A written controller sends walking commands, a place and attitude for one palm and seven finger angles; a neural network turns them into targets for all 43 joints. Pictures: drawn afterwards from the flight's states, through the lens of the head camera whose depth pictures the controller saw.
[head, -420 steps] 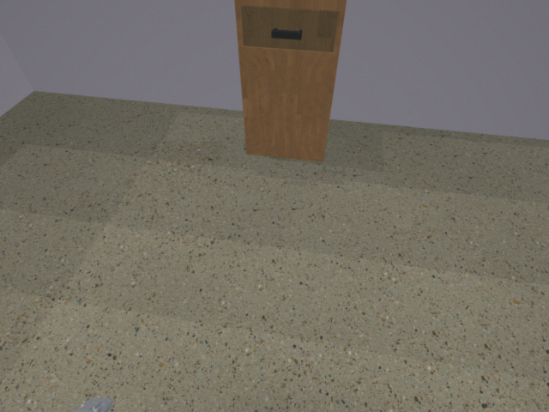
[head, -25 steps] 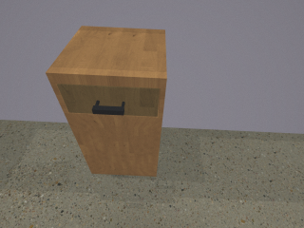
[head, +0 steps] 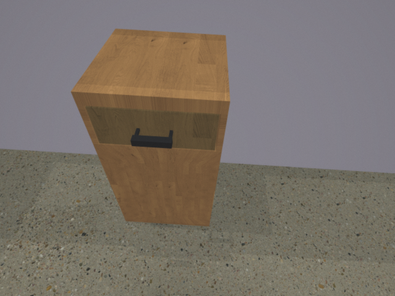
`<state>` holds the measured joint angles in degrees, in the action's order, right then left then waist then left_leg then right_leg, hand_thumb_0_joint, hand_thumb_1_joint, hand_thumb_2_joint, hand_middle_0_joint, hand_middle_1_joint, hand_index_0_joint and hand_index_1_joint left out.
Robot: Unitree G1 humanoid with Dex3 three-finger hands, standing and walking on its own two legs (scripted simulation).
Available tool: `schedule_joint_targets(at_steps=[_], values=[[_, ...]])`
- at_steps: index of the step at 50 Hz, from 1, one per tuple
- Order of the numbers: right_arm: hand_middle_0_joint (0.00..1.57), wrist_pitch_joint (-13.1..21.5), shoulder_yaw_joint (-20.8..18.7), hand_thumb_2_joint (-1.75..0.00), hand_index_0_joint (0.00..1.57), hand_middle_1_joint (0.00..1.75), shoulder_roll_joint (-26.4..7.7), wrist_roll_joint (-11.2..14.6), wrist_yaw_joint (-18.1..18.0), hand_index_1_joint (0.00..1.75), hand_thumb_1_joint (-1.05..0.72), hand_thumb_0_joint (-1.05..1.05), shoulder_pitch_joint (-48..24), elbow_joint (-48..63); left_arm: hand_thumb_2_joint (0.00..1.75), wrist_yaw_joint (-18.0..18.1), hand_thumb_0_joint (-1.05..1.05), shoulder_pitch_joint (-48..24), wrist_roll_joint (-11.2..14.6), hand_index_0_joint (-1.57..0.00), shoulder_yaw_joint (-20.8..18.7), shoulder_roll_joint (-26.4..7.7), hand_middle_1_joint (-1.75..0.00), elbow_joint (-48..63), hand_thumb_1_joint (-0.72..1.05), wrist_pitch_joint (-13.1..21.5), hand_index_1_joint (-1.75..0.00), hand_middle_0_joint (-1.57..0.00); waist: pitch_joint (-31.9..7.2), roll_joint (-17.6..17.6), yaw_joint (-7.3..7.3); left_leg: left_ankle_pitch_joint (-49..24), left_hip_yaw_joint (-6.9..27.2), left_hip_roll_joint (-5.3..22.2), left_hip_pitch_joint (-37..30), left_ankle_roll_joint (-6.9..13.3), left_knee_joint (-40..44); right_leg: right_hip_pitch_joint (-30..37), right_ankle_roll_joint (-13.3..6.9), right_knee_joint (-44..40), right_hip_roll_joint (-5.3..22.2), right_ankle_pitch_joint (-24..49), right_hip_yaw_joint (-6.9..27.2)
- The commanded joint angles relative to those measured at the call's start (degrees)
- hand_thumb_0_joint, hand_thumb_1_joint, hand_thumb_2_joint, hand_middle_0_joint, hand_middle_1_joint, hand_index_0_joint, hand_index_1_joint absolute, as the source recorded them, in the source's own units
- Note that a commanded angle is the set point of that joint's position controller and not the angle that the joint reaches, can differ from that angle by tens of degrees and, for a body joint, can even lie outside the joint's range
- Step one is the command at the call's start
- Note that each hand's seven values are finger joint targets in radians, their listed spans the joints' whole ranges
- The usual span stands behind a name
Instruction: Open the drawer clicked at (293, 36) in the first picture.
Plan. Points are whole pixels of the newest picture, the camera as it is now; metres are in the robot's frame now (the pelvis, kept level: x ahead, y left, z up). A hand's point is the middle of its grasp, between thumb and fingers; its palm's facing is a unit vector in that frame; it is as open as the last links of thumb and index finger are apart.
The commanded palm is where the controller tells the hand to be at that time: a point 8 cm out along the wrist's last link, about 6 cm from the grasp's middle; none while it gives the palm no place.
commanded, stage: look again from close up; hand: left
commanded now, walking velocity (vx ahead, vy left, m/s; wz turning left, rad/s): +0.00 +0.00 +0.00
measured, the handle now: (153, 136) +0.58 +0.18 -0.07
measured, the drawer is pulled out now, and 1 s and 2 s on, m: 0.00 0.00 0.00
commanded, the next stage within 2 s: shuffle to correct the standing spot in 0.64 s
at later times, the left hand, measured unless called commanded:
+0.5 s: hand out of the picture -0.02 +0.15 -0.18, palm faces +0.03 -0.99 -0.16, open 7.4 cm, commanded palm none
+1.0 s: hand out of the picture -0.03 +0.14 -0.18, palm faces +0.01 -0.99 -0.17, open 7.4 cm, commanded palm none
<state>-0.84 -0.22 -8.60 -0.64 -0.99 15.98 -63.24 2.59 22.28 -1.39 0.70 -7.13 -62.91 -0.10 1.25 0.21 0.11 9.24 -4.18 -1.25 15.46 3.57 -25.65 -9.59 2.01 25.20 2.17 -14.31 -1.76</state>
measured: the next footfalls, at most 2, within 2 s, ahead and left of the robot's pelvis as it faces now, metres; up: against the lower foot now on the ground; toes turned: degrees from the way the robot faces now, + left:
none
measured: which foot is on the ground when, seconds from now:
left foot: down 0.00-1.00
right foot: down 0.00-1.00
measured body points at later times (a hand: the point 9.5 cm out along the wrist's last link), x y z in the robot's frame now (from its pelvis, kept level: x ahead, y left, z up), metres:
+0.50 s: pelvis +0.01 +0.00 +0.00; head +0.01 +0.01 +0.45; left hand -0.02 +0.21 -0.16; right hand +0.00 -0.22 -0.16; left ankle +0.05 +0.08 -0.74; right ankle -0.01 -0.14 -0.74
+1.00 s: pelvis +0.03 -0.02 -0.01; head +0.03 -0.02 +0.44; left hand -0.02 +0.19 -0.16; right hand +0.01 -0.23 -0.17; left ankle +0.05 +0.08 -0.74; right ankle -0.01 -0.14 -0.74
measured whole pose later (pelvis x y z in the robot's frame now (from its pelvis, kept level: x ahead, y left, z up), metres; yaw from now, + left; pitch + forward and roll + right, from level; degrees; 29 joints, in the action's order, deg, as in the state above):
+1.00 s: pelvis +0.03 -0.02 -0.01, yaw -1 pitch +0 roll -1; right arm -1.6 -0.8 -8.4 -1.2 -0.3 18.7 -62.7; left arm 2.5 23.9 -2.0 0.6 -6.5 -63.3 0.9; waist -0.8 -0.9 -0.1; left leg 15.8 -3.9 0.2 17.9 2.0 -32.3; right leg -11.1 0.7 29.3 1.0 -17.9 -1.9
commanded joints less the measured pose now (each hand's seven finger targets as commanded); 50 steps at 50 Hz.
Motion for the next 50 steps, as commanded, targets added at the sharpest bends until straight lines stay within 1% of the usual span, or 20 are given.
schedule_joint_targets(at_steps=[1, 6, 8, 10, 14, 19, 21, 24, 28, 32, 37, 40, 42, 44, 45, 46, 47, 48, 49, 50], values=[[0.20, 1.08, -1.23, -0.90, 0.20, 0.30, -6.19, 0.10, -0.17, 0.30, -0.90, 0.00, 3.14, 1.93, 0.90, 0.20, 0.00, 4.71, 0.03, -0.20, -1.01, -4.37, -0.30, 1.31, 0.90, 0.84, -0.30, -0.20, 3.34, -0.90, -0.16, 11.24, 9.70, 7.67, 0.26, -1.29, 9.68, -3.98, -2.48, -4.58, 2.84, -0.41, 2.45], [0.20, 0.96, -1.36, -0.90, 0.20, 0.30, -6.03, 0.04, -0.14, 0.30, -0.90, 0.00, 2.89, 1.92, 0.90, 0.20, 0.00, 5.13, -0.05, -0.20, -1.04, -4.02, -0.30, 0.90, 0.90, 0.84, -0.30, -0.20, 4.00, -0.25, 0.05, 11.91, 9.66, 7.51, 0.61, -1.32, 9.95, -4.36, -2.41, -4.94, 2.97, -0.79, 2.38], [0.20, 1.03, -1.33, -0.90, 0.20, 0.30, -5.79, 0.06, -0.16, 0.30, -0.90, 0.00, 3.19, 1.84, 0.90, 0.21, 0.00, 5.19, -0.03, -0.20, -1.14, -3.97, -0.30, 0.99, 0.90, 0.86, -0.30, -0.20, 3.59, -0.99, -0.03, 11.59, 9.77, 7.49, 0.55, -1.31, 10.26, -3.83, -2.51, -4.91, 3.02, -0.28, 2.35], [0.20, 1.12, -1.25, -0.90, 0.20, 0.30, -5.95, 0.10, -0.14, 0.30, -0.90, 0.00, 3.31, 1.73, 0.90, 0.23, 0.00, 5.12, -0.03, -0.20, -1.11, -4.16, -0.30, 0.93, 0.90, 0.92, -0.30, -0.20, 2.88, -0.47, 0.07, 10.11, 9.53, 7.49, -0.07, -1.27, 9.79, -3.27, -2.47, -4.87, 3.17, 0.65, 2.35], [0.20, 1.18, -1.08, -0.90, 0.20, 0.30, -5.54, 0.09, -0.17, 0.30, -0.90, 0.00, 3.54, 1.50, 0.90, 0.21, 0.00, 4.72, 0.12, -0.20, -1.06, -4.00, -0.30, 0.80, 0.90, 1.07, -0.30, -0.20, 3.56, 0.71, -0.01, 8.32, 8.90, 7.07, -0.27, -1.39, 9.07, -3.64, -2.53, -5.36, 3.48, 0.75, 2.58], [0.20, 1.13, -1.02, -0.90, 0.20, 0.30, -5.25, 0.04, -0.21, 0.30, -0.90, 0.00, 3.86, 1.23, 0.90, 0.22, 0.00, 4.46, 0.18, -0.20, -1.08, -3.82, -0.30, 0.86, 0.90, 1.05, -0.30, -0.20, 3.87, -0.04, -0.10, 7.74, 8.77, 6.95, -0.72, -1.48, 8.87, -3.97, -2.59, -5.61, 3.42, 0.71, 2.70], [0.20, 1.20, -0.99, -0.90, 0.20, 0.30, -5.12, 0.08, -0.21, 0.30, -0.90, 0.00, 3.95, 1.19, 0.90, 0.24, 0.00, 4.55, 0.16, -0.20, -1.10, -3.95, -0.30, 0.84, 0.90, 1.05, -0.30, -0.20, 3.14, -0.50, -0.07, 7.06, 8.78, 7.08, -1.06, -1.38, 8.91, -3.36, -2.60, -5.50, 3.52, 1.59, 2.69], [0.20, 1.28, -0.97, -0.90, 0.20, 0.30, -4.97, 0.08, -0.29, 0.30, -0.90, 0.00, 4.11, 1.03, 0.90, 0.24, 0.00, 4.50, 0.23, -0.20, -1.13, -3.81, -0.30, 0.80, 0.90, 1.15, -0.30, -0.20, 3.11, 0.65, -0.07, 5.27, 8.28, 6.84, -1.61, -1.48, 8.16, -3.22, -2.64, -5.71, 3.56, 2.28, 2.88], [0.20, 1.12, -0.94, -0.90, 0.20, 0.30, -4.90, 0.09, -0.26, 0.30, -0.90, 0.00, 4.22, 0.76, 0.90, 0.22, 0.00, 4.48, 0.24, -0.20, -1.04, -3.68, -0.30, 0.68, 0.90, 1.09, -0.30, -0.20, 4.35, 0.57, -0.09, 7.55, 8.40, 7.00, -0.97, -1.54, 8.77, -4.26, -2.59, -5.97, 3.49, 0.49, 2.89], [0.20, 1.19, -0.90, -0.90, 0.20, 0.30, -4.83, 0.09, -0.33, 0.30, -0.90, 0.00, 4.64, 0.65, 0.90, 0.24, 0.00, 4.58, 0.23, -0.20, -1.11, -3.66, -0.30, 0.60, 0.90, 1.09, -0.30, -0.20, 3.33, 0.11, -0.18, 6.37, 8.28, 7.01, -1.56, -1.56, 8.54, -3.42, -2.61, -5.77, 3.46, 1.65, 2.84], [0.20, 1.24, -0.86, -0.90, 0.20, 0.30, -4.65, 0.08, -0.42, 0.30, -0.90, 0.00, 4.67, 0.60, 0.90, 0.24, 0.00, 4.88, 0.23, -0.20, -1.12, -3.30, -0.30, 0.40, 0.90, 1.06, -0.30, -0.20, 3.78, -0.26, -0.02, 6.76, 8.39, 7.25, -1.63, -1.48, 8.99, -3.59, -2.62, -5.74, 3.39, 1.99, 2.83], [0.20, 1.02, -1.34, -0.90, 0.20, 0.30, -5.34, -0.10, -0.47, 0.30, -0.90, 0.00, 5.45, 0.02, 0.90, -0.10, 0.00, 5.47, -0.09, -0.20, -1.21, -3.00, -0.30, -0.12, 0.90, 0.91, -0.30, -0.20, 3.29, -0.26, -0.29, 16.72, 9.76, 8.22, -1.96, -0.94, 10.49, -4.69, -2.65, -4.07, 1.99, -5.48, 1.50], [0.20, 0.69, -1.93, -0.90, 0.20, 0.30, -6.34, -0.35, -0.49, 0.30, -0.90, 0.00, 5.42, 0.22, 0.90, -0.57, 0.00, 5.92, -0.45, -0.20, -1.49, -2.61, -0.30, 0.14, 0.90, 0.54, -0.30, -0.20, 5.15, -2.29, -0.24, 25.00, 11.43, 9.66, 0.80, -0.13, 12.88, -6.27, -2.70, -1.56, 0.63, -9.88, -0.19], [0.20, 0.59, -2.45, -0.90, 0.20, 0.30, -7.15, -0.49, -0.53, 0.30, -0.90, 0.00, 4.88, 0.59, 0.90, -0.98, 0.00, 7.13, -0.62, -0.20, -1.70, -2.03, -0.30, 0.06, 0.90, 0.33, -0.30, -0.20, 6.00, -4.38, 0.30, 29.86, 13.19, 11.00, 3.00, 0.92, 14.63, -6.58, -2.94, 0.96, -0.39, -10.79, -1.33], [0.20, 0.64, -2.68, -0.90, 0.20, 0.30, -7.52, -0.44, -0.51, 0.30, -0.90, 0.00, 4.81, 0.78, 0.90, -1.17, 0.00, 7.55, -0.74, -0.20, -1.78, -2.10, -0.30, 0.13, 0.90, 0.33, -0.30, -0.20, 6.13, -4.28, 0.49, 30.68, 13.47, 11.56, 3.22, 1.39, 14.60, -6.85, -3.04, 1.81, -0.68, -10.68, -1.67], [0.20, 0.68, -2.68, -0.90, 0.20, 0.30, -7.29, -0.43, -0.54, 0.30, -0.90, 0.00, 4.60, 0.98, 0.90, -1.22, 0.00, 7.90, -0.74, -0.20, -1.78, -1.70, -0.30, 0.12, 0.90, 0.34, -0.30, -0.20, 6.52, -3.91, 0.80, 29.62, 13.25, 11.50, 4.45, 1.53, 14.20, -6.06, -3.11, 1.49, -0.42, -9.29, -1.41], [0.20, 0.86, -1.92, -0.90, 0.20, 0.30, -9.12, -0.34, -0.22, 0.30, -0.90, 0.00, -2.47, 5.86, 0.90, 1.01, 0.00, 8.85, -1.03, -0.20, -1.01, -5.91, -0.30, -1.36, 0.90, 1.73, -0.30, -0.20, 12.30, 4.64, 3.02, 14.99, 4.38, 6.01, 11.79, -1.72, -1.03, -5.53, -3.43, -3.65, 1.63, -1.04, 1.29], [0.20, 1.13, -1.00, -0.90, 0.20, 0.30, -2.77, -0.60, 1.24, 0.30, -0.90, 0.00, -2.32, 7.85, 0.90, 0.78, 0.00, 6.99, -0.41, -0.20, -1.09, -7.14, -0.30, 1.71, 0.90, 2.59, -0.30, -0.20, 9.47, 10.98, 1.81, 15.81, 2.13, 2.46, 8.31, -2.72, -9.21, -12.62, -5.85, -11.62, 6.23, -19.16, 10.95], [0.20, 0.76, -1.05, -0.90, 0.20, 0.30, -2.37, -0.71, 1.41, 0.30, -0.90, 0.00, 1.72, 7.44, 0.90, 0.58, 0.00, 2.04, -0.03, -0.20, -1.06, -8.16, -0.30, 2.89, 0.90, 3.02, -0.30, -0.20, 7.65, 6.27, -2.82, 12.23, 1.49, 2.68, 3.31, -2.75, -13.27, -17.29, -8.06, -14.09, 9.45, -26.80, 14.03], [0.20, 0.70, -0.77, -0.90, 0.20, 0.30, -1.75, -0.85, 1.55, 0.30, -0.90, 0.00, 5.75, 6.44, 0.90, 0.46, 0.00, -0.70, 0.08, -0.20, -1.74, -9.21, -0.30, 4.37, 0.90, 3.40, -0.30, -0.20, 3.31, 1.98, -4.53, 9.40, 1.63, 3.08, -0.51, -2.24, -12.20, -16.36, -8.59, -10.92, 8.64, -21.83, 11.91]])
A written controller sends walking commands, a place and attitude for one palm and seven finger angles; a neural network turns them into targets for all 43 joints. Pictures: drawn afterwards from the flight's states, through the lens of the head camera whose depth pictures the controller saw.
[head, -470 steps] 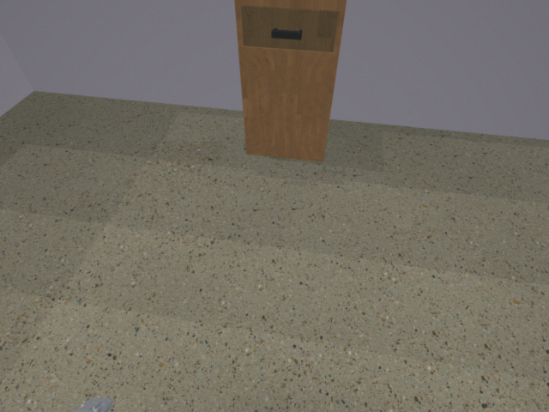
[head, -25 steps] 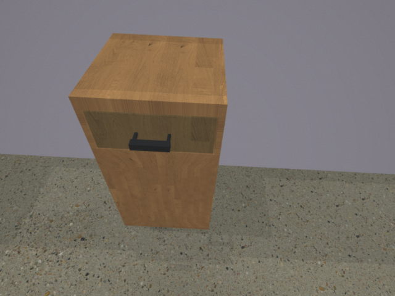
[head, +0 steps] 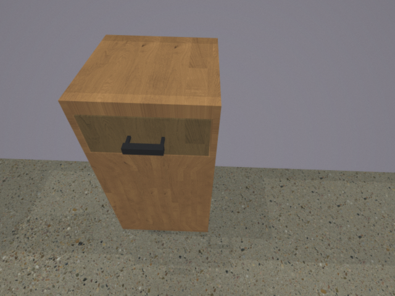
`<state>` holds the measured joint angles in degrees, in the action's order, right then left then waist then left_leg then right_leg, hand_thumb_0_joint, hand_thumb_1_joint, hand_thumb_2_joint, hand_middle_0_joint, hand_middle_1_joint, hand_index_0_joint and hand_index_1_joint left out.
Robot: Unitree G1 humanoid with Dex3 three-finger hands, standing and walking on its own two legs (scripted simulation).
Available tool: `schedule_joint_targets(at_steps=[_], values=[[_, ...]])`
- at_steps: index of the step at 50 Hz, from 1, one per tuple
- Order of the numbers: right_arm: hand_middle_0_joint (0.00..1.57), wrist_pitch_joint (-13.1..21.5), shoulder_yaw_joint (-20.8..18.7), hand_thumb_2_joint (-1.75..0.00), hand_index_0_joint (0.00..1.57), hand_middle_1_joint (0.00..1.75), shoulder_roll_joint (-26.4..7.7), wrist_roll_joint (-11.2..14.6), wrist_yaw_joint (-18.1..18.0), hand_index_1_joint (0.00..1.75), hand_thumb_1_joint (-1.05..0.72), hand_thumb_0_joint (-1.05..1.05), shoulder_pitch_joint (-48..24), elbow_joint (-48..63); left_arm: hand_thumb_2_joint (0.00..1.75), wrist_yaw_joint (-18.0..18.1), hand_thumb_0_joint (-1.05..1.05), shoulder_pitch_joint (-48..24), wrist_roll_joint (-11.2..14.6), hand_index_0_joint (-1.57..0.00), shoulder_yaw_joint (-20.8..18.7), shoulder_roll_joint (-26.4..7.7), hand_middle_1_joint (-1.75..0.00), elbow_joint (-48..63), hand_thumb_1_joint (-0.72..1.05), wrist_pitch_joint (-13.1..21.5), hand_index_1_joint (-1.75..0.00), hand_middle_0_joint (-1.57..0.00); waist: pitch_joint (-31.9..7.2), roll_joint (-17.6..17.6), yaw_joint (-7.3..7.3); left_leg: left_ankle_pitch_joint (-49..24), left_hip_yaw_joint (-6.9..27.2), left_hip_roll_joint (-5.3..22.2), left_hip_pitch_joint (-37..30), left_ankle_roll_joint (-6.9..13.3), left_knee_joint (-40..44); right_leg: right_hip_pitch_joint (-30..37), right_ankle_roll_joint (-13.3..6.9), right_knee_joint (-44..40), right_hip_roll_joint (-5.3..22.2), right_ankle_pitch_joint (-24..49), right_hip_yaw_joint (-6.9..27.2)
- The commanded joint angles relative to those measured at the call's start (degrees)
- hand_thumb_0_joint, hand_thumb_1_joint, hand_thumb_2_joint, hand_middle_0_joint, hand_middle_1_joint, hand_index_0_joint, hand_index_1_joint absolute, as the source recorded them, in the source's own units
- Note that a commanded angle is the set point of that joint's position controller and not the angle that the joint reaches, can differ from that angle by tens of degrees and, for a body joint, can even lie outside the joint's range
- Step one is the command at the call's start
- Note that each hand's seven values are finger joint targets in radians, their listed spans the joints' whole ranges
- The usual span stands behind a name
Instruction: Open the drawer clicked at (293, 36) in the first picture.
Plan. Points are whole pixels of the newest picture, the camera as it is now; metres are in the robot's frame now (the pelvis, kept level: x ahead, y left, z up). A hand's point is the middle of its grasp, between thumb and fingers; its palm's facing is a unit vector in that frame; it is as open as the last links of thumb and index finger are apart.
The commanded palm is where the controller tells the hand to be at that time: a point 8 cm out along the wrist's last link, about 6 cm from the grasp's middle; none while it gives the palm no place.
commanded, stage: come to a stop and stand still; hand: left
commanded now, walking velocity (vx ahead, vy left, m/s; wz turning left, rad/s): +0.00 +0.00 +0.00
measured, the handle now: (144, 144) +0.55 +0.20 -0.06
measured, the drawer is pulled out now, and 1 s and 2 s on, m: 0.00 0.00 0.00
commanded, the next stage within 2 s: look again from close up in 0.92 s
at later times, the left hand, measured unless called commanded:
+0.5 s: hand out of the picture +0.07 +0.16 -0.17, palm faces +0.00 -0.98 -0.22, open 7.3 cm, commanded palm none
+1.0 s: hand out of the picture +0.02 +0.14 -0.17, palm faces +0.02 -0.98 -0.19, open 7.4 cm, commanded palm none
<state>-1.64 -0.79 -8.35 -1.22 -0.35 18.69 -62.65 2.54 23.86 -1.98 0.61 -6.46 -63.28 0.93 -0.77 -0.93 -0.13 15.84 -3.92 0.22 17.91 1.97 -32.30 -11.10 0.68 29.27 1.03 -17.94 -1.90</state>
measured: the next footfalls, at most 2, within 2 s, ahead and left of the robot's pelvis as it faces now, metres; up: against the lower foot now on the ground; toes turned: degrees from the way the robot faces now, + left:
none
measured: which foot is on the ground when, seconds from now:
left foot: down 0.00-1.00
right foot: down 0.00-1.00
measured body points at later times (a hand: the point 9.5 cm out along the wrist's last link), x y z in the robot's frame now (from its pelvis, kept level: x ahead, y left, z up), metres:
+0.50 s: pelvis +0.05 -0.01 +0.00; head +0.06 -0.02 +0.45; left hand +0.07 +0.22 -0.16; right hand +0.05 -0.24 -0.16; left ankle +0.03 +0.09 -0.73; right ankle -0.03 -0.13 -0.73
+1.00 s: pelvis +0.04 -0.03 +0.00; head +0.06 -0.03 +0.45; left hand +0.02 +0.19 -0.16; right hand +0.05 -0.25 -0.16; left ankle +0.03 +0.09 -0.73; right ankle -0.03 -0.13 -0.73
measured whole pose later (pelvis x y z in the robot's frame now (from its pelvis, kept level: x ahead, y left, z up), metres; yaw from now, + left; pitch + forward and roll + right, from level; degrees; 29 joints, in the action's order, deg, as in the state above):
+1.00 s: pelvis +0.04 -0.03 +0.00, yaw +0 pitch -1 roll +1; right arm 0.2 1.2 -8.9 -0.6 -2.1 14.5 -65.5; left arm 2.5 19.0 -0.8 0.7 -7.7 -64.1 0.5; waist 1.9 0.6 0.1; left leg 15.8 -3.9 0.7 9.9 0.1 -26.6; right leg -4.1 -1.0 25.7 0.2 -20.7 -1.7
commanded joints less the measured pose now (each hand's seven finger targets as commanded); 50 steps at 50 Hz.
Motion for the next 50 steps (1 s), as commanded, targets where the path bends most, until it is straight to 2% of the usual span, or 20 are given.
schedule_joint_targets(at_steps=[1, 2, 3, 5, 6, 8, 10, 15, 19, 21, 28, 36, 50], values=[[0.20, 2.24, 0.23, -0.90, 0.20, 0.30, -1.77, -0.20, 0.82, 0.30, -0.90, 0.00, 4.45, 5.27, 0.90, 0.45, 0.00, -2.90, 0.85, -0.20, -1.43, -8.59, -0.30, 4.70, 0.90, 2.73, -0.30, -0.20, 4.43, 0.76, -4.33, 0.02, 2.31, 2.03, -4.57, -0.30, -2.57, -13.19, -7.00, -11.25, 7.87, -10.71, 9.23], [0.20, 3.11, 0.47, -0.90, 0.20, 0.30, -2.45, -0.12, 0.55, 0.30, -0.90, 0.00, 5.53, 5.03, 0.90, 0.41, 0.00, -2.36, 0.86, -0.20, -1.28, -7.34, -0.30, 4.38, 0.90, 2.77, -0.30, -0.20, 2.82, -0.78, -3.70, -4.24, 3.87, 3.33, -5.11, 0.22, 1.09, -9.86, -6.13, -6.80, 5.50, -3.82, 6.49], [0.20, 3.77, 0.56, -0.90, 0.20, 0.30, -3.77, 0.02, 0.14, 0.30, -0.90, 0.00, 5.24, 4.74, 0.90, 0.36, 0.00, -0.49, 0.89, -0.20, -0.98, -6.23, -0.30, 3.64, 0.90, 2.55, -0.30, -0.20, 1.47, -2.83, -2.15, -9.11, 5.99, 4.96, -5.22, 1.17, 2.48, -6.57, -5.21, -3.23, 3.40, 1.45, 4.76], [0.20, 4.17, 0.64, -0.90, 0.20, 0.30, -5.58, 0.32, -0.66, 0.30, -0.90, 0.00, 4.23, 4.32, 0.90, 0.35, 0.00, 2.19, 0.98, -0.20, -0.80, -5.49, -0.30, 2.06, 0.90, 2.03, -0.30, -0.20, 0.57, -5.04, -0.35, -18.40, 8.76, 7.71, -4.74, 3.32, 3.59, -2.62, -3.94, -0.34, 1.91, 3.88, 1.91], [0.20, 4.17, 0.61, -0.90, 0.20, 0.30, -5.75, 0.36, -0.96, 0.30, -0.90, 0.00, 3.26, 4.42, 0.90, 0.41, 0.00, 2.76, 1.06, -0.20, -0.71, -5.31, -0.30, 1.70, 0.90, 1.90, -0.30, -0.20, 1.55, -2.14, 0.15, -20.93, 8.51, 7.84, -4.18, 3.46, 2.92, -1.88, -3.74, -0.71, 1.98, 6.02, 1.93], [0.20, 3.97, 0.68, -0.90, 0.20, 0.30, -5.79, 0.47, -1.21, 0.30, -0.90, 0.00, 2.62, 4.07, 0.90, 0.55, 0.00, 2.16, 1.18, -0.20, -0.69, -5.46, -0.30, 1.52, 0.90, 1.70, -0.30, -0.20, 2.81, 3.66, -0.02, -20.23, 6.62, 6.56, -3.62, 2.44, 2.09, -0.70, -3.68, -1.77, 3.20, 12.38, 3.29], [0.20, 3.78, 0.93, -0.90, 0.20, 0.30, -5.02, 0.44, -1.25, 0.30, -0.90, 0.00, 2.31, 3.11, 0.90, 0.59, 0.00, 1.34, 1.17, -0.20, -0.77, -5.81, -0.30, 1.80, 0.90, 1.50, -0.30, -0.20, 3.99, 2.94, -0.20, -18.59, 5.54, 5.76, -4.19, 1.71, 3.14, -0.56, -3.53, -2.01, 3.81, 15.94, 3.69], [0.20, 3.55, 1.05, -0.90, 0.20, 0.30, -5.20, 0.38, -1.40, 0.30, -0.90, 0.00, 1.63, 1.54, 0.90, 0.68, 0.00, -0.28, 1.17, -0.20, -1.28, -7.14, -0.30, 2.64, 0.90, 0.92, -0.30, -0.20, 3.79, 0.87, 0.01, -19.58, 5.31, 5.46, -5.42, 1.41, 4.56, 1.32, -3.13, -2.38, 3.94, 16.35, 3.13], [0.20, 3.40, 1.10, -0.90, 0.20, 0.30, -5.83, 0.41, -1.56, 0.30, -0.90, 0.00, 0.60, 1.31, 0.90, 0.47, 0.00, -1.21, 1.24, -0.20, -1.48, -7.99, -0.30, 2.80, 0.90, 0.65, -0.30, -0.20, 3.09, 1.31, 0.30, -19.94, 4.93, 5.48, -6.57, 1.19, 5.10, 2.30, -2.99, -3.06, 4.39, 17.91, 3.12], [0.20, 3.38, 1.12, -0.90, 0.20, 0.30, -5.69, 0.39, -1.61, 0.30, -0.90, 0.00, 0.13, 0.88, 0.90, 0.49, 0.00, -1.29, 1.29, -0.20, -1.45, -8.07, -0.30, 2.81, 0.90, 0.64, -0.30, -0.20, 2.95, 0.42, 0.41, -21.30, 4.75, 5.39, -7.49, 1.11, 5.18, 2.69, -2.88, -3.34, 4.58, 19.83, 3.23], [0.20, 3.11, 1.03, -0.90, 0.20, 0.30, -6.10, 0.53, -1.72, 0.30, -0.90, 0.00, -0.59, 0.27, 0.90, 0.43, 0.00, -2.02, 1.30, -0.20, -1.57, -8.63, -0.30, 2.54, 0.90, 0.62, -0.30, -0.20, 1.92, 1.94, 0.09, -21.45, 4.06, 5.51, -9.47, 0.58, 5.71, 3.78, -2.75, -4.25, 5.04, 24.00, 3.46], [0.20, 2.87, 1.10, -0.90, 0.20, 0.30, -5.88, 0.59, -1.78, 0.30, -0.90, 0.00, -1.43, -0.50, 0.90, 0.36, 0.00, -1.33, 1.26, -0.20, -1.30, -7.86, -0.30, 1.57, 0.90, 0.44, -0.30, -0.20, 3.80, 1.90, 0.25, -19.30, 4.01, 5.62, -10.26, 0.57, 7.13, 2.67, -2.53, -6.13, 5.00, 21.71, 3.75], [0.20, 2.76, 1.20, -0.90, 0.20, 0.30, -5.23, 0.69, -1.81, 0.30, -0.90, 0.00, -0.69, -1.21, 0.90, 0.14, 0.00, 0.02, 1.22, -0.20, -1.10, -6.91, -0.30, 0.49, 0.90, 0.39, -0.30, -0.20, 4.77, 1.97, 0.29, -15.18, 4.44, 5.62, -9.80, 0.46, 8.81, 1.98, -2.56, -8.11, 4.77, 16.60, 3.95]])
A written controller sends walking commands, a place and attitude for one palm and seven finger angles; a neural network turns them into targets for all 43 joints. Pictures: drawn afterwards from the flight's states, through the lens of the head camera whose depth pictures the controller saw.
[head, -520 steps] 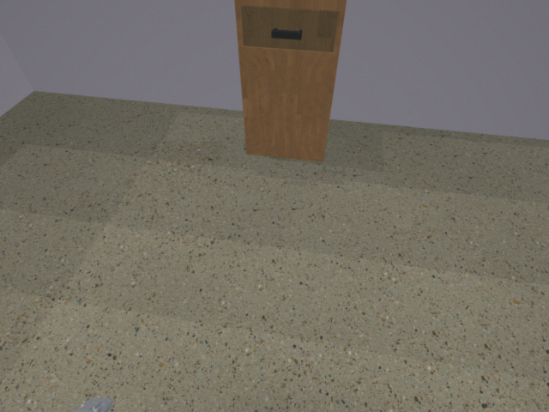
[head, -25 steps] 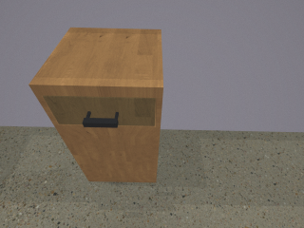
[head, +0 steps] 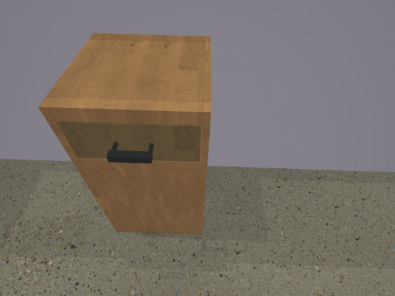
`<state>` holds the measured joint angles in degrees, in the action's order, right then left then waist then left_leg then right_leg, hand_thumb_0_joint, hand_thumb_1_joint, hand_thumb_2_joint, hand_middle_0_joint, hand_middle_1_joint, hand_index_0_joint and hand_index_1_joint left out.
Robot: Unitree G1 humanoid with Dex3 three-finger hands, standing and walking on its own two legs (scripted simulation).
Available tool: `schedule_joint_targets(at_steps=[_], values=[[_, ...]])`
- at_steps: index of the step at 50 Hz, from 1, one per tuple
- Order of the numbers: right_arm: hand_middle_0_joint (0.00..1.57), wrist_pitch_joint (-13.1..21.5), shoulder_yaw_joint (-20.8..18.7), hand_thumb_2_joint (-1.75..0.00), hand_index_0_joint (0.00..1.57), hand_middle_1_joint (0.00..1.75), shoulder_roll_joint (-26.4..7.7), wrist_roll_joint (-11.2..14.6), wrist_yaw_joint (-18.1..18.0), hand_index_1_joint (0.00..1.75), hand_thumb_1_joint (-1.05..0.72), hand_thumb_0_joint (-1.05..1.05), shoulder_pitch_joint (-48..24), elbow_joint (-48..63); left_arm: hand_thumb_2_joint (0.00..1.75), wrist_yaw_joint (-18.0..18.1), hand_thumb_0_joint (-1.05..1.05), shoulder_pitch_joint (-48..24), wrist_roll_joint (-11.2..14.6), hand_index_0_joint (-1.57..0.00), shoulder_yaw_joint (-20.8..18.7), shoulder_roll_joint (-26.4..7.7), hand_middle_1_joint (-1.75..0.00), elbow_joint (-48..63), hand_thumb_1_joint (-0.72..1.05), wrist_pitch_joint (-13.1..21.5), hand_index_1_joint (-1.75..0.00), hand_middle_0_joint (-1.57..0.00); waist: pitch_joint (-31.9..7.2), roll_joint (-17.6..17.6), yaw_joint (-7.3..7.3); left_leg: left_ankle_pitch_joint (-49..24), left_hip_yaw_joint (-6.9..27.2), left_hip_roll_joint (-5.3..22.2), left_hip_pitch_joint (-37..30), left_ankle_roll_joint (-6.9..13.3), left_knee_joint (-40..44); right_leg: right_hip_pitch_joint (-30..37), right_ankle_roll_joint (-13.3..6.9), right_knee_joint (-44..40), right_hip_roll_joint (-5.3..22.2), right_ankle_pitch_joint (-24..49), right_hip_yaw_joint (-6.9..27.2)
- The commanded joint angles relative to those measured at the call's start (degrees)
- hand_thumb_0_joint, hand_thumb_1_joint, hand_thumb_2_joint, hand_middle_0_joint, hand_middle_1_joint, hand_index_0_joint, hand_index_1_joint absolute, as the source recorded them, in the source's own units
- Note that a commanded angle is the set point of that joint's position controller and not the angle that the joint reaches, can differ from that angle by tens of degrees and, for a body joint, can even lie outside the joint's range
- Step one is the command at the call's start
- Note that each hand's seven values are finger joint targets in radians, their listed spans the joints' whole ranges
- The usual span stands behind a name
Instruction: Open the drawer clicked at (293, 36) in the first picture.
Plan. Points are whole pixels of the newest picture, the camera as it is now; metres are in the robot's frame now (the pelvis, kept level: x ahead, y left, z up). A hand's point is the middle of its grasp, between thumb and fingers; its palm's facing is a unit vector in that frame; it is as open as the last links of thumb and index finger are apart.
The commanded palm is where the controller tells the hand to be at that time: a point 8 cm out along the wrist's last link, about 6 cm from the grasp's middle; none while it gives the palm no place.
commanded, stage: look again from close up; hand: left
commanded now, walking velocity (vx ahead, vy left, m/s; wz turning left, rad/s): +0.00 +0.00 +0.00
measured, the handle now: (131, 151) +0.50 +0.23 -0.07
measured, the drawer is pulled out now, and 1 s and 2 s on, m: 0.00 0.00 0.00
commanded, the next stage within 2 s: raise the hand with hooked fingers in 0.54 s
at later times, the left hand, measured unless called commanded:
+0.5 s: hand out of the picture -0.03 +0.15 -0.17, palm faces +0.04 -0.98 -0.18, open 7.4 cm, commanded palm none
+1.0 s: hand (126, 275) +0.17 +0.16 -0.05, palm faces +0.02 -0.25 -0.97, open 8.2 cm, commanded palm +0.13 +0.20 -0.02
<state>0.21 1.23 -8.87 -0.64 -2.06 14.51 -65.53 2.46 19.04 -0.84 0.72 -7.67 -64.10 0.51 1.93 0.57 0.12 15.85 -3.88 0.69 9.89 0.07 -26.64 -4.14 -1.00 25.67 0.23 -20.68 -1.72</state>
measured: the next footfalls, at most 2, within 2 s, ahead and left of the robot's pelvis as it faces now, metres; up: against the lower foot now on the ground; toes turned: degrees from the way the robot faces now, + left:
none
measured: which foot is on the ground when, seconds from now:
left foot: down 0.00-1.00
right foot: down 0.00-1.00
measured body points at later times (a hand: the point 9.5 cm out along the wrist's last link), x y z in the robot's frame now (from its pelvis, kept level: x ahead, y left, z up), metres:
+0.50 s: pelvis +0.00 -0.01 +0.00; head +0.01 -0.02 +0.45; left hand -0.03 +0.20 -0.16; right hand -0.01 -0.22 -0.16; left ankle -0.02 +0.12 -0.74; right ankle -0.08 -0.10 -0.74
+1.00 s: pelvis -0.06 -0.02 -0.04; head -0.04 -0.05 +0.41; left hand +0.17 +0.17 +0.00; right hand +0.16 -0.27 -0.12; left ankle -0.02 +0.12 -0.74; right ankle -0.07 -0.10 -0.74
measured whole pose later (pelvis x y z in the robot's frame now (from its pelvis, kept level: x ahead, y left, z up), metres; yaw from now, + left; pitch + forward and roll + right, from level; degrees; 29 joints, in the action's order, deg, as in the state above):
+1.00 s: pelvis -0.06 -0.02 -0.04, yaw -2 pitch +10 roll +3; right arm 0.4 -3.5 -16.1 -3.0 1.3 4.4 -33.4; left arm 25.3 17.1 -58.3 8.8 -13.1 -5.3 0.9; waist -9.5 -0.8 2.6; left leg 19.0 -5.8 1.7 37.3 -0.9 -46.2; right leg -35.7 -2.7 52.6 0.2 -27.3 0.7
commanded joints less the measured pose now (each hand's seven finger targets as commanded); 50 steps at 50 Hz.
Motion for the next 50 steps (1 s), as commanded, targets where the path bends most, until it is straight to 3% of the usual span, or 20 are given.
schedule_joint_targets(at_steps=[1, 15, 31, 32, 33, 34, 35, 36, 37, 38, 39, 40, 41, 43, 44, 45, 46, 48, 49, 50], values=[[0.20, 0.94, -0.79, -0.90, 0.20, 0.30, -4.64, 0.12, -0.09, 0.30, -0.90, 0.00, 3.35, 1.62, 0.90, 0.20, 0.00, 5.05, 0.12, -0.20, -1.18, -5.54, -0.30, 1.14, 0.90, 0.83, -0.30, -0.20, 2.29, 0.38, 0.21, -15.13, 4.39, 5.14, -1.63, 2.37, 3.07, -5.16, -0.80, -4.71, 5.72, 19.25, 3.67], [0.20, 0.96, -0.75, -0.90, 0.20, 0.30, -3.82, 0.09, -0.17, 0.30, -0.90, 0.00, 4.71, 1.10, 0.90, 0.14, 0.00, 5.40, 0.13, -0.20, -1.17, -4.85, -0.30, 0.67, 0.90, 0.86, -0.30, -0.20, 2.80, 0.81, 0.23, -13.96, 4.63, 5.21, -0.93, 2.19, 3.88, -5.68, -1.00, -5.05, 5.38, 16.90, 3.74], [0.20, 1.02, -0.75, -0.90, 0.20, 0.30, -3.05, 0.01, -0.35, 0.30, -0.90, 0.00, 5.42, 0.95, 0.90, 0.22, 0.00, 6.12, 0.13, -0.20, -1.45, -4.28, -0.30, 0.55, 0.90, 0.99, -0.30, -0.20, 2.78, 0.86, 0.36, -15.33, 4.35, 5.09, -0.65, 1.86, 3.42, -5.50, -1.15, -5.04, 5.60, 20.02, 3.69], [0.20, 1.68, -1.44, -0.90, 0.20, 0.30, -5.24, 0.61, 0.43, 0.30, -0.90, 0.00, -2.35, 5.86, 0.90, 2.20, 0.00, 9.66, -0.83, -0.20, -1.65, -6.71, -0.30, -0.31, 0.90, 3.05, -0.30, -0.20, 6.45, 4.64, 2.84, -11.97, 1.80, 3.94, 7.37, -0.16, -11.98, -8.31, 3.11, -7.15, 9.87, 51.99, 10.02], [0.20, 10.28, -1.86, -0.90, 0.20, 0.30, -13.74, 3.95, -2.56, 0.30, -0.90, 0.00, -0.33, 25.45, 0.89, 1.28, 0.00, -34.85, -5.16, -0.20, 5.06, -21.03, -0.32, 87.03, 0.88, 12.96, -0.32, -0.20, -20.33, -10.78, -3.31, -20.54, -0.04, -0.39, -10.13, 3.80, -1.25, -5.79, -1.51, 1.14, 4.53, 46.26, 10.97], [0.20, 14.98, -2.49, -0.90, 0.20, 0.30, -10.89, 2.56, -5.27, 0.30, -0.90, 0.00, -2.62, 21.42, 0.88, 6.47, 0.00, -13.23, -6.57, -0.20, -0.95, -19.90, -0.33, 71.63, 0.85, 9.31, -0.33, -0.20, -23.20, -23.11, 0.48, -32.42, 2.37, 1.11, -16.65, 3.38, 0.16, -7.90, -2.16, 6.88, 1.69, 28.33, 4.81], [0.20, 16.71, -3.48, -0.90, 0.20, 0.30, -8.82, 4.95, -5.20, 0.30, -0.90, 0.00, -2.66, 22.25, 0.87, 9.69, 0.00, -0.28, -5.60, -0.21, 2.45, -11.74, -0.34, 66.73, 0.83, 1.14, -0.34, -0.21, -13.91, -15.79, -0.40, -32.38, 4.08, 2.56, -10.40, 2.26, 1.15, -15.15, -0.91, 8.14, 0.03, 12.61, 0.23], [0.20, 17.45, -3.74, -0.90, 0.20, 0.30, -7.93, 5.15, -5.28, 0.30, -0.90, 0.00, -3.14, 21.58, 0.86, 9.98, 0.00, 2.14, -8.93, -0.21, 7.84, -3.51, -0.36, 63.32, 0.81, -1.36, -0.36, -0.21, -9.89, -9.60, -1.08, -31.66, 3.06, 2.61, -5.54, 3.02, -1.62, -16.64, -0.10, 7.43, 0.11, 13.56, -1.44], [0.20, 18.09, -4.33, -0.90, 0.20, 0.30, -9.97, 4.20, -4.46, 0.30, -0.90, 0.00, -5.18, 25.64, 0.85, 11.04, 0.00, -0.79, -13.00, -0.21, 8.60, -5.44, -0.37, 69.42, 0.78, -1.32, -0.37, -0.21, -6.81, -4.72, -0.53, -26.23, 3.92, 1.49, -0.92, 2.99, -4.38, -18.68, -0.36, 6.07, 0.49, 17.73, -0.48], [0.20, 17.75, -4.33, -0.90, 0.20, 0.30, -12.13, 2.36, -4.02, 0.30, -0.90, 0.00, -4.35, 26.03, 0.84, 12.71, 0.00, -0.42, -19.31, -0.21, 8.85, -8.31, -0.39, 69.99, 0.76, -1.29, -0.39, -0.21, -10.77, 0.13, -2.55, -22.32, 3.47, 0.59, 0.21, 3.54, -7.33, -21.57, -0.40, 7.07, 0.20, 19.45, 0.25], [0.20, 16.77, -4.14, -0.90, 0.20, 0.30, -12.12, 0.96, -3.39, 0.30, -0.90, 0.00, -3.91, 27.62, 0.83, 14.31, 0.00, 0.73, -24.85, -0.21, 10.59, -7.21, -0.40, 67.94, 0.74, -1.54, -0.40, -0.21, -11.24, 5.36, -3.02, -20.28, 4.08, 0.09, 3.56, 3.66, -9.69, -24.45, -0.38, 8.92, -0.23, 19.44, -0.25], [0.20, 15.64, -4.43, -0.90, 0.20, 0.30, -12.09, 0.29, -2.52, 0.30, -0.90, 0.00, -4.03, 30.32, 0.82, 15.96, 0.00, 0.03, -30.85, -0.21, 12.87, -5.43, -0.42, 66.99, 0.71, -1.67, -0.42, -0.21, -12.37, 7.74, -3.13, -18.09, 4.51, -1.06, 6.79, 3.36, -11.82, -26.68, -0.35, 10.59, -0.59, 17.44, 0.37], [0.20, 13.92, -5.09, -0.90, 0.20, 0.30, -12.02, -1.16, -1.85, 0.30, -0.90, 0.00, -4.84, 31.69, 0.81, 18.08, 0.00, 1.33, -38.42, -0.22, 12.08, -6.29, -0.43, 63.22, 0.69, -1.82, -0.43, -0.22, -13.33, 10.48, -2.12, -14.44, 4.12, -1.78, 10.49, 2.72, -13.60, -29.14, -0.39, 11.68, -0.89, 13.78, 0.32], [0.20, 9.65, -6.18, -0.90, 0.20, 0.30, -11.88, -3.07, 0.28, 0.30, -0.90, 0.00, -8.52, 34.79, 0.79, 21.42, 0.00, 10.64, -49.11, -0.22, 10.00, -6.33, -0.47, 57.33, 0.64, -1.60, -0.47, -0.22, -11.87, 15.02, 2.32, -8.37, 3.55, -2.50, 18.63, 1.62, -15.15, -30.42, -1.33, 12.83, -1.07, 9.49, 3.29], [0.20, 7.35, -6.09, -0.90, 0.20, 0.30, -11.70, -3.41, 1.59, 0.30, -0.90, 0.00, -10.39, 36.37, 0.78, 22.19, 0.00, 14.03, -52.78, -0.22, 10.12, -5.89, -0.48, 56.19, 0.62, -1.37, -0.48, -0.22, -10.16, 15.61, 3.99, -6.02, 3.03, -2.92, 22.16, 1.31, -15.71, -29.92, -1.94, 12.93, -0.71, 10.07, 4.81], [0.20, 4.97, -6.27, -0.90, 0.20, 0.30, -11.07, -3.07, 2.86, 0.30, -0.90, 0.00, -11.33, 37.23, 0.77, 22.70, 0.00, 15.26, -55.86, -0.22, 6.45, -8.99, -0.50, 57.11, 0.60, -0.56, -0.50, -0.22, -12.21, 15.32, 6.28, -6.77, 2.47, -3.03, 24.47, 1.01, -16.57, -27.28, -2.62, 14.02, -0.26, 14.55, 7.70], [0.20, 3.03, -5.62, -0.90, 0.20, 0.30, -10.76, -2.81, 3.86, 0.30, -0.90, 0.00, -13.24, 39.08, 0.76, 23.33, 0.00, 14.99, -58.02, -0.22, 5.04, -10.86, -0.51, 59.55, 0.57, 0.02, -0.51, -0.22, -14.06, 12.98, 7.60, -6.29, 1.71, -3.50, 26.75, 0.71, -17.16, -25.10, -2.72, 16.03, 0.29, 16.84, 8.14], [0.20, 0.22, -4.93, -0.90, 0.20, 0.30, -10.13, -2.06, 4.73, 0.30, -0.90, 0.00, -15.28, 42.35, 0.74, 25.21, 0.00, 11.63, -61.52, -0.23, 0.90, -15.30, -0.54, 63.71, 0.53, 0.59, -0.54, -0.23, -16.02, 7.62, 8.83, -5.31, 1.05, -4.11, 26.73, 0.62, -17.77, -24.75, -3.02, 17.40, 0.14, 13.75, 8.88], [0.20, -1.11, -4.64, -0.90, 0.20, 0.30, -10.06, -1.97, 4.81, 0.30, -0.90, 0.00, -16.15, 43.60, 0.73, 26.46, 0.00, 7.66, -63.07, -0.23, -0.06, -16.94, -0.55, 66.49, 0.50, 0.11, -0.55, -0.23, -17.22, 3.69, 8.65, -4.98, 0.87, -4.28, 25.15, 0.57, -17.93, -26.02, -3.17, 17.32, -0.13, 10.91, 9.40], [0.20, -2.30, -4.63, -0.90, 0.20, 0.30, -9.59, -1.90, 4.64, 0.30, -0.90, 0.00, -16.19, 44.13, 0.72, 27.89, 0.00, 2.97, -64.41, -0.23, -1.68, -18.79, -0.57, 68.78, 0.48, -0.66, -0.57, -0.23, -17.78, 2.30, 8.36, -4.59, 1.08, -4.51, 24.18, 0.55, -18.40, -26.92, -3.33, 16.91, -0.51, 7.12, 9.91]])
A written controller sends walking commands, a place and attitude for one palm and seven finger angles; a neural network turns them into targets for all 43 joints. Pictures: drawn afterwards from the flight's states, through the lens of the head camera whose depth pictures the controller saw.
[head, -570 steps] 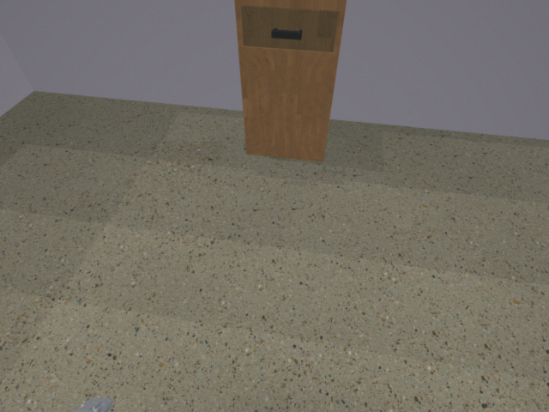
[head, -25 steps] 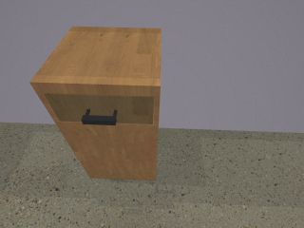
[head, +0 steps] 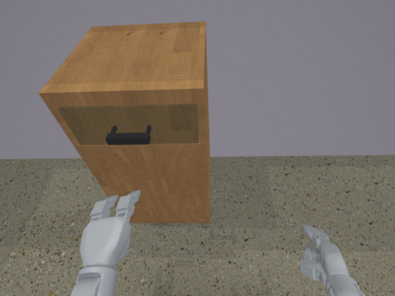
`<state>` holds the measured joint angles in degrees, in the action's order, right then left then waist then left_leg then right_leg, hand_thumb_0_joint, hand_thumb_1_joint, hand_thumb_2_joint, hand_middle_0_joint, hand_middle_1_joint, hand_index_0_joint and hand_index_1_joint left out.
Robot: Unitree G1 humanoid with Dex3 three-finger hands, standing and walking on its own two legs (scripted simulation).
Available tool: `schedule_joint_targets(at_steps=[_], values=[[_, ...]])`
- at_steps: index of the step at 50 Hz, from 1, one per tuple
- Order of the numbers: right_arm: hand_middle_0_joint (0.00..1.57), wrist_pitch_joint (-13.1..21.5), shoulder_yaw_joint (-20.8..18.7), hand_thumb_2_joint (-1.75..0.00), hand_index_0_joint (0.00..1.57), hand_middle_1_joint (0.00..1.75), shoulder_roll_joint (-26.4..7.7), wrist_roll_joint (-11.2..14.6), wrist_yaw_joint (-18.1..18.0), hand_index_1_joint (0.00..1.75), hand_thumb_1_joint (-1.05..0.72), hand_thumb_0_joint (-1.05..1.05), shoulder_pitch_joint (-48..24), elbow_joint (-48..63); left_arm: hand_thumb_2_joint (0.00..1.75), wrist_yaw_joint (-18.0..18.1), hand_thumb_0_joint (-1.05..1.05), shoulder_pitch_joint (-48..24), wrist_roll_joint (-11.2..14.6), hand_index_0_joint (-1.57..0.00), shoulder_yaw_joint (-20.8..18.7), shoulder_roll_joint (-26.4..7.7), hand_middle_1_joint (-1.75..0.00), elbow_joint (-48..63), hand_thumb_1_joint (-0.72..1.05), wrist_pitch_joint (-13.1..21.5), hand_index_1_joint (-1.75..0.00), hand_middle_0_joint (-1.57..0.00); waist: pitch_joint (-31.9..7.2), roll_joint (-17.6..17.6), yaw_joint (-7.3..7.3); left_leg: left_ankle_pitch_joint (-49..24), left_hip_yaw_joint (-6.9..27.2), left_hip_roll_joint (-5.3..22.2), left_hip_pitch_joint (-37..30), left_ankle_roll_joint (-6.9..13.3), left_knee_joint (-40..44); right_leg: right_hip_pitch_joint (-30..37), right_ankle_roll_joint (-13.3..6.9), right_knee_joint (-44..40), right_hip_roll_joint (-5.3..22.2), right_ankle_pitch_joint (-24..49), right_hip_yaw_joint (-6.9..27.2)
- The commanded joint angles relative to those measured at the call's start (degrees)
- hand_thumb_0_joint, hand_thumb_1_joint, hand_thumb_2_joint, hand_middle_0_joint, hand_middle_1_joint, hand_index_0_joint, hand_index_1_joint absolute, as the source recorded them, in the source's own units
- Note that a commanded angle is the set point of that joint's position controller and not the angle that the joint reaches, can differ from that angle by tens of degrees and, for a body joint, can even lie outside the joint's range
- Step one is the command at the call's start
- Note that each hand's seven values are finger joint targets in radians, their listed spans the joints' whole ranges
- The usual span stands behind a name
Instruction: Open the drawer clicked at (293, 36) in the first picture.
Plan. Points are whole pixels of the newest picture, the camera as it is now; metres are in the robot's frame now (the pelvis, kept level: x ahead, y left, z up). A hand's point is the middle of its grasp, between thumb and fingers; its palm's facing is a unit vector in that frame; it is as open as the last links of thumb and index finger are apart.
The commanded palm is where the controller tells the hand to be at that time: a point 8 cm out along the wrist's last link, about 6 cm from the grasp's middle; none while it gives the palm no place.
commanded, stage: raise the hand with hooked fingers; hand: left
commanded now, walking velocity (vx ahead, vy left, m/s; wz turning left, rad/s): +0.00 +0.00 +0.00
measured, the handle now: (130, 133) +0.56 +0.26 -0.02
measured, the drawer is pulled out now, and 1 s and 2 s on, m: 0.00 0.00 0.00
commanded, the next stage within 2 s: move the hooked fingers above the handle in 1.54 s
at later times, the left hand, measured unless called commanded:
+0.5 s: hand (93, 229) +0.24 +0.23 +0.03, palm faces +0.01 -0.13 -0.99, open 11.2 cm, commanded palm +0.21 +0.24 +0.09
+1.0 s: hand (65, 188) +0.29 +0.28 +0.09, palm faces +0.07 -0.08 -0.99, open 13.7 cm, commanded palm +0.26 +0.28 +0.15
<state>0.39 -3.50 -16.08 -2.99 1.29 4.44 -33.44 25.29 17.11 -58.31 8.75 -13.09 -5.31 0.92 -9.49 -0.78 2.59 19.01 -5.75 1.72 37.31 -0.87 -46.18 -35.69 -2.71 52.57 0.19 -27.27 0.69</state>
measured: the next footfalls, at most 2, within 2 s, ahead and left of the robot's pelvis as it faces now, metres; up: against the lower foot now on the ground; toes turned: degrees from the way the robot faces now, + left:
none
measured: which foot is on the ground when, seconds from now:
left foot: down 0.00-1.00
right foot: down 0.00-1.00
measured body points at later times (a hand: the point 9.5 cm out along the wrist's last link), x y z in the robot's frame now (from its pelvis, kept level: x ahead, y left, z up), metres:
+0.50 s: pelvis -0.01 +0.01 +0.01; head +0.02 -0.02 +0.46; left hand +0.23 +0.24 +0.08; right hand +0.17 -0.20 -0.10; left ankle +0.04 +0.14 -0.70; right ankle -0.01 -0.09 -0.70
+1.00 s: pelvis +0.00 +0.04 +0.03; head +0.02 +0.01 +0.48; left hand +0.28 +0.28 +0.15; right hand +0.22 -0.16 -0.07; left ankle +0.04 +0.14 -0.70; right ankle -0.01 -0.09 -0.70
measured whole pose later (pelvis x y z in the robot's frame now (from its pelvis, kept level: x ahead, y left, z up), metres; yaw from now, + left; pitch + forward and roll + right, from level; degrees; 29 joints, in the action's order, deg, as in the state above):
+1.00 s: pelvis +0.00 +0.04 +0.03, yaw +2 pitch +2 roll +0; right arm -7.4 0.2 -12.6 -0.6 -1.4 5.3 -34.2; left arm 10.1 -1.3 -56.1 6.1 -23.5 -4.2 -5.9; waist -1.6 -4.1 4.2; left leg 14.3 -3.4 -0.5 22.4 2.1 -34.2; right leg -17.2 0.5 35.1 1.7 -20.2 -1.6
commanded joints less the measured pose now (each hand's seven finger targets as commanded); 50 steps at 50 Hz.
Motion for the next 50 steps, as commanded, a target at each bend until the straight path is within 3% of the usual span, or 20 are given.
schedule_joint_targets(at_steps=[1, 3, 4, 5, 6, 8, 10, 12, 15, 17, 20, 25, 31, 34, 42, 46, 50], values=[[0.20, -3.37, 0.14, -0.90, 0.20, 0.30, -2.24, 0.25, 1.26, 0.30, -0.90, 0.00, -6.72, 13.28, 0.71, 6.34, 0.00, 0.47, -7.83, -0.23, -8.26, -12.18, -0.58, 12.90, 0.46, -2.32, -0.58, -0.23, -7.09, -0.17, 5.04, -8.27, 2.94, -5.51, -6.19, 1.59, 0.92, 2.71, -1.77, -10.59, -0.85, 11.56, 7.93], [0.20, -4.58, 0.18, -0.90, 0.20, 0.30, -1.82, 0.44, 0.49, 0.30, -0.90, 0.00, -6.90, 13.60, 0.69, 7.48, 0.00, -6.76, -7.63, -0.24, -7.04, -11.26, -0.62, 14.36, 0.41, -4.40, -0.62, -0.24, -8.00, -0.50, 2.87, -6.80, 3.12, -5.27, -9.47, 2.14, 0.01, 1.06, -1.42, -12.18, -0.95, 9.40, 8.01], [0.20, -4.92, 0.20, -0.90, 0.20, 0.30, -1.75, 0.31, -0.22, 0.30, -0.90, 0.00, -7.11, 13.23, 0.68, 7.55, 0.00, -11.05, -7.07, -0.24, -7.66, -12.57, -0.63, 15.37, 0.39, -4.86, -0.63, -0.24, -9.03, -0.36, 1.80, -5.82, 3.44, -5.15, -10.26, 2.54, -0.44, 1.53, -1.09, -12.86, -0.82, 9.38, 8.10], [0.20, -4.98, 0.40, -0.90, 0.20, 0.30, -1.38, -0.15, -1.07, 0.30, -0.90, 0.00, -7.16, 12.33, 0.67, 7.36, 0.00, -16.15, -6.16, -0.24, -7.37, -12.89, -0.64, 16.30, 0.36, -5.19, -0.64, -0.24, -8.07, 2.75, -0.06, -4.35, 4.25, -5.05, -9.72, 2.96, -1.11, 1.02, -0.50, -14.01, -0.70, 8.35, 8.49], [0.20, -4.61, 0.50, -0.90, 0.20, 0.30, -1.42, -0.10, -1.76, 0.30, -0.90, 0.00, -7.40, 11.86, 0.66, 6.81, 0.00, -18.23, -5.29, -0.24, -6.92, -12.82, -0.66, 15.09, 0.34, -5.06, -0.66, -0.24, -6.35, 2.79, -0.91, -2.94, 4.15, -5.03, -9.57, 3.21, -1.16, 1.27, -0.03, -15.57, -0.31, 7.20, 8.67], [0.20, -3.73, 0.92, -0.90, 0.20, 0.30, -1.18, -0.09, -2.66, 0.30, -0.90, 0.00, -7.31, 10.69, 0.64, 4.59, 0.00, -19.64, -3.42, -0.24, -6.06, -12.79, -0.69, 13.20, 0.29, -4.18, -0.69, -0.24, -4.93, 3.17, -1.73, -1.83, 4.43, -4.89, -9.95, 3.53, -0.55, 2.05, 0.57, -17.07, 0.01, 6.48, 7.65], [0.20, -3.07, 1.29, -0.90, 0.20, 0.30, -1.27, -0.15, -3.33, 0.30, -0.90, 0.00, -7.43, 9.86, 0.62, 2.00, 0.00, -21.94, -1.87, -0.25, -4.54, -12.39, -0.72, 13.40, 0.25, -3.30, -0.72, -0.25, -5.59, 1.23, -2.26, -2.13, 4.87, -4.73, -11.81, 3.64, 0.49, 2.72, 0.75, -17.66, -0.02, 7.01, 7.02], [0.20, -2.67, 1.72, -0.90, 0.20, 0.30, -1.18, 0.07, -3.66, 0.30, -0.90, 0.00, -6.74, 9.11, 0.60, -0.74, 0.00, -19.65, -0.67, -0.25, -3.63, -11.65, -0.75, 10.17, 0.20, -2.94, -0.75, -0.25, -3.61, 2.35, -1.78, -1.88, 4.89, -4.48, -11.37, 3.55, 2.14, 3.66, 1.13, -18.54, 0.20, 6.98, 5.67], [0.20, -2.74, 1.89, -0.90, 0.20, 0.30, -1.51, 0.34, -3.59, 0.30, -0.90, 0.00, -5.88, 8.67, 0.57, -4.29, 0.00, -16.65, 0.06, -0.25, -3.88, -11.60, -0.80, 7.39, 0.13, -2.99, -0.80, -0.25, -3.74, 2.57, -0.48, -3.16, 4.91, -4.26, -12.22, 3.31, 4.79, 6.27, 1.08, -19.00, -0.16, 8.89, 3.89], [0.20, -3.08, 1.88, -0.90, 0.20, 0.30, -1.59, 0.35, -3.38, 0.30, -0.90, 0.00, -5.32, 8.62, 0.55, -5.55, 0.00, -14.87, -0.05, -0.26, -6.21, -13.77, -0.82, 7.91, 0.08, -2.54, -0.82, -0.26, -4.69, 3.16, 1.05, -5.18, 4.72, -4.20, -12.52, 3.10, 6.29, 9.02, 1.06, -18.83, -0.08, 11.65, 3.44], [0.20, -3.46, 1.60, -0.90, 0.20, 0.30, -1.80, 0.16, -3.04, 0.30, -0.90, 0.00, -5.00, 8.71, 0.52, -5.44, 0.00, -14.22, -0.52, -0.26, -8.93, -15.45, -0.87, 9.32, 0.01, -1.98, -0.87, -0.26, -5.79, 1.81, 2.06, -6.93, 4.59, -4.06, -13.74, 2.94, 7.91, 10.94, 0.73, -18.41, -0.47, 13.64, 2.01], [0.20, -3.72, 0.78, -0.90, 0.20, 0.30, -2.30, 0.33, -2.87, 0.30, -0.90, 0.00, -4.30, 8.63, 0.47, -3.28, 0.00, -16.24, -0.34, -0.27, -11.58, -17.09, -0.94, 11.66, -0.10, -1.86, -0.94, -0.27, -6.74, 2.41, 1.98, -8.50, 4.66, -3.61, -15.42, 2.95, 9.24, 11.94, 0.60, -17.77, -0.94, 15.00, 0.17], [0.20, -3.87, -0.14, -0.90, 0.20, 0.30, -3.25, 1.00, -2.67, 0.30, -0.90, 0.00, -3.82, 8.08, 0.41, -3.37, 0.00, -21.01, 0.51, -0.28, -9.26, -16.52, -1.03, 14.95, -0.24, -3.64, -1.03, -0.28, -7.74, -1.43, 0.83, -10.87, 4.98, -2.83, -20.67, 2.88, 10.75, 11.08, 0.42, -17.98, -1.24, 15.51, -1.25], [0.20, -4.04, -0.17, -0.90, 0.20, 0.30, -3.52, 1.54, -2.68, 0.30, -0.90, 0.00, -3.78, 7.77, 0.38, -5.28, 0.00, -21.48, 1.37, -0.29, -7.80, -15.74, -1.08, 13.80, -0.31, -4.80, -1.08, -0.29, -5.79, -1.52, 0.57, -11.34, 5.36, -2.58, -21.78, 2.85, 11.99, 11.14, 0.40, -18.71, -1.41, 15.56, -2.10], [0.20, -4.95, 0.57, -0.90, 0.20, 0.30, -3.56, 2.14, -2.80, 0.30, -0.90, 0.00, -4.21, 7.69, 0.30, -10.25, 0.00, -26.53, 1.50, -0.30, -9.65, -19.15, -1.20, 13.87, -0.50, -6.21, -1.20, -0.30, -4.96, -0.80, 1.48, -15.11, 6.27, -1.98, -25.24, 2.35, 15.58, 14.70, 0.29, -20.72, -1.79, 17.33, -2.82], [0.20, -5.45, 1.15, -0.90, 0.20, 0.30, -3.47, 2.41, -2.96, 0.30, -0.90, 0.00, -4.66, 7.52, 0.30, -12.61, 0.00, -31.33, 1.53, -0.30, -9.67, -20.46, -1.20, 13.30, -0.50, -6.44, -1.20, -0.30, -4.33, -2.47, 1.34, -15.38, 6.33, -1.99, -26.93, 2.16, 17.15, 15.85, 0.31, -22.30, -1.82, 17.05, -2.98], [0.20, -5.56, 1.46, -0.90, 0.20, 0.30, -3.52, 2.55, -3.38, 0.30, -0.90, 0.00, -4.47, 7.23, 0.30, -15.14, 0.00, -34.66, 2.47, -0.30, -10.19, -21.85, -1.20, 12.24, -0.50, -5.84, -1.20, -0.30, -4.44, -1.68, 1.06, -15.51, 6.41, -2.21, -28.30, 2.29, 18.12, 17.34, 0.49, -24.11, -1.95, 17.46, -2.92]])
